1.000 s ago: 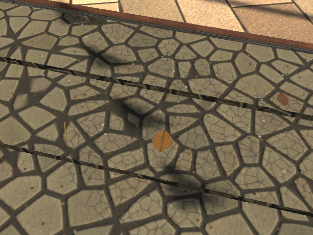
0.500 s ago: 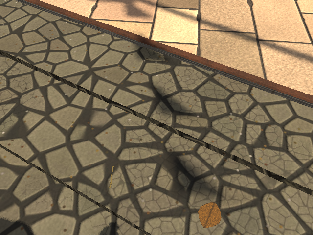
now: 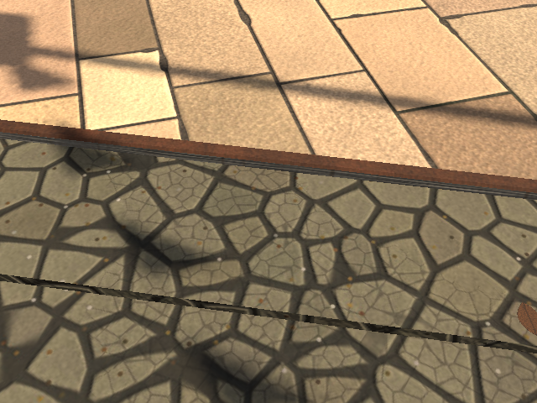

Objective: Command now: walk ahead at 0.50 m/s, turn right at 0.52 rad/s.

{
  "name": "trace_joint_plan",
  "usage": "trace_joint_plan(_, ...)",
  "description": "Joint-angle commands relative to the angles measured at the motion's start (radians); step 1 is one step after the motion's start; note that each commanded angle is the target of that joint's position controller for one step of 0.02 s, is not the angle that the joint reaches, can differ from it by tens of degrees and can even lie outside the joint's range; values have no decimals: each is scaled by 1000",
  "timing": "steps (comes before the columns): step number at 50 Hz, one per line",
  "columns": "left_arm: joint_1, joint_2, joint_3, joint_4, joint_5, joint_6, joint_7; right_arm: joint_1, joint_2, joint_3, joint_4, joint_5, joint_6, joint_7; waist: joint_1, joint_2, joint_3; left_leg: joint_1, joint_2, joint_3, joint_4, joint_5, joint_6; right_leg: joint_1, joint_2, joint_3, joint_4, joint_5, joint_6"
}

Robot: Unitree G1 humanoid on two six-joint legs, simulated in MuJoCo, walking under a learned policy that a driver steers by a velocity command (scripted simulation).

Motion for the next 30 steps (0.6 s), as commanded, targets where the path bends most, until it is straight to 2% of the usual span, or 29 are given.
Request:
trace_joint_plan(1, -165, -13, -25, -130, 2, -14, -25, -36, -190, -46, -51, 17, 4, -10, -3, 102, 117, -23, 278, -68, -100, 422, 144, -26, -4, -78, -122, -64, -30)
trace_joint_plan(2, -174, -4, -24, -138, 0, -15, -31, -33, -199, -48, -44, 20, 10, -10, 4, 103, 114, -3, 280, -46, -78, 504, 136, 7, 11, -104, -160, -87, -49)
trace_joint_plan(3, -135, 24, -11, -135, 7, -16, -30, -37, -213, -50, -38, 16, 12, -10, 35, 141, 72, -1, 282, -15, 5, 765, 137, 100, 72, -171, -121, -181, -79)
trace_joint_plan(4, -75, 55, 5, -129, 5, -16, -29, -48, -228, -52, -39, 23, 14, -14, 83, 172, 17, -2, 277, 10, 113, 1037, 125, 208, 110, -192, -133, -203, -111)
trace_joint_plan(5, 54, 92, 26, -99, 0, -15, -26, -70, -237, -52, -43, 31, 16, -19, 164, 180, -58, -29, 252, 42, 277, 1198, 105, 393, 167, -213, -210, -159, -147)
trace_joint_plan(6, 224, 175, 69, -59, -3, -12, -12, -58, -224, -44, -50, 35, 8, -23, 241, 152, -153, -164, 207, 45, 496, 1071, 65, 691, 186, -145, -305, -80, -192)
trace_joint_plan(7, 332, 314, 110, -41, -2, -6, 11, -42, -138, -13, -122, 14, -10, -19, 247, -109, -252, -601, 73, 31, 941, 429, -15, 1046, -85, 390, -426, -305, -360)
trace_joint_plan(8, 290, 300, 92, -73, 10, -17, 17, -65, -123, 1, -128, 9, -50, -1, 209, -142, -417, -708, -45, -251, 1118, -173, -8, 1097, -221, 853, -632, -419, -422)
trace_joint_plan(9, 243, 225, 63, -74, 18, -31, 13, -162, -175, -20, -155, 47, -66, 19, 217, -64, -300, -812, 2, -319, 1166, -125, 4, 1020, -224, 757, -675, -436, -363)
trace_joint_plan(10, 213, 182, 49, -70, 15, -40, 14, -196, -157, -11, -167, 51, -75, 22, 187, -19, -181, -815, 40, -303, 1094, -60, 22, 871, -191, 632, -680, -393, -335)
trace_joint_plan(11, 162, 158, 44, -69, 11, -43, 14, -202, -140, -10, -165, 30, -77, 14, 140, 33, -104, -784, 74, -288, 1019, -21, 22, 739, -149, 528, -683, -296, -311)
trace_joint_plan(12, 116, 124, 32, -75, 19, -47, 13, -171, -143, -18, -154, 18, -68, 7, 89, 2, -72, -704, 103, -290, 976, 9, 23, 620, -105, 431, -691, -195, -295)
trace_joint_plan(13, 82, 104, 28, -89, 22, -49, 14, -143, -145, -22, -144, 17, -53, 6, 58, -20, -58, -656, 111, -290, 957, 26, 21, 548, -72, 380, -711, -171, -294)
trace_joint_plan(14, 75, 101, 28, -90, 22, -53, 16, -135, -139, -22, -138, 13, -42, 6, 50, -30, -50, -651, 107, -277, 956, 36, 12, 519, -65, 363, -733, -138, -304)
trace_joint_plan(15, 85, 102, 28, -81, 13, -55, 20, -140, -129, -19, -140, 7, -32, 6, 45, -15, -40, -658, 109, -274, 915, 52, 0, 494, -56, 335, -743, -134, -306)
trace_joint_plan(17, 108, 119, 32, -71, 10, -52, 34, -204, -104, -8, -156, -6, -22, 2, 57, 1, -8, -664, 95, -244, 791, 117, -32, 440, -33, 276, -765, -110, -301)
trace_joint_plan(19, 124, 140, 37, -70, 15, -51, 44, -284, -88, 1, -168, -8, -24, 5, 88, -24, 8, -636, 70, -230, 635, 238, -49, 419, -11, 239, -760, -54, -280)
trace_joint_plan(22, 175, 165, 47, -54, -1, -47, 50, -394, -74, 12, -187, 9, -35, 16, 138, -49, 2, -564, 19, -227, 413, 341, -66, 441, -6, 228, -728, -70, -254)
trace_joint_plan(24, 211, 177, 52, -42, -10, -42, 52, -441, -91, 9, -202, 23, -43, 26, 158, -54, 1, -534, 2, -241, 334, 339, -68, 479, -30, 277, -696, -125, -249)
trace_joint_plan(26, 218, 164, 49, -36, -9, -37, 53, -422, -125, -3, -200, 31, -48, 34, 145, -75, -9, -492, 7, -269, 283, 316, -55, 532, -58, 333, -641, -183, -234)
trace_joint_plan(28, 212, 149, 46, -31, -1, -33, 51, -364, -144, -15, -189, 28, -53, 39, 113, -100, -17, -419, 10, -256, 252, 252, -23, 559, -72, 358, -570, -165, -210)
trace_joint_plan(29, 213, 123, 37, -30, 4, -30, 50, -295, -149, -24, -169, 22, -55, 38, 81, -101, -39, -325, -1, -232, 224, 224, 0, 554, -44, 346, -504, -123, -187)
trace_joint_plan(30, 224, 74, 20, -32, 10, -32, 46, -197, -175, -37, -153, 7, -61, 34, 36, -68, -104, -165, 47, -269, 205, 197, 40, 515, 16, 294, -340, -78, -148)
